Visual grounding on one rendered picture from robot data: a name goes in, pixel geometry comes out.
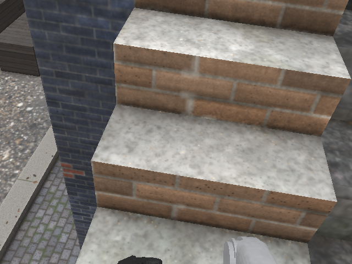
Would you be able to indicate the robot right thigh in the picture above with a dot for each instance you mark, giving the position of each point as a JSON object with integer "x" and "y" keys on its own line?
{"x": 247, "y": 250}

